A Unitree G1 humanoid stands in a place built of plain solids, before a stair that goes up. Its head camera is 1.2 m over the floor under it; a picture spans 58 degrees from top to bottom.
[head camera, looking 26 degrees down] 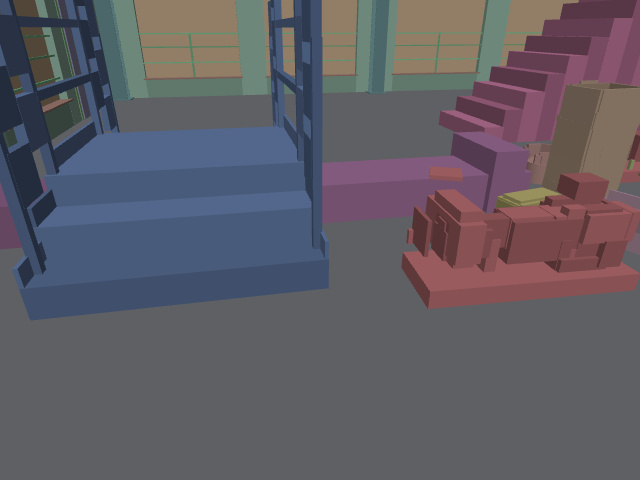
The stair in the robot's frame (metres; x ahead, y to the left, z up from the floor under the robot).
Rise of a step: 0.17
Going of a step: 0.28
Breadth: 1.40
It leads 11 degrees to the left of straight ahead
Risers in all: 3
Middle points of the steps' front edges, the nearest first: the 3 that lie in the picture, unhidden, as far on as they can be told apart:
1.75 0.64 0.17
2.03 0.70 0.34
2.30 0.75 0.51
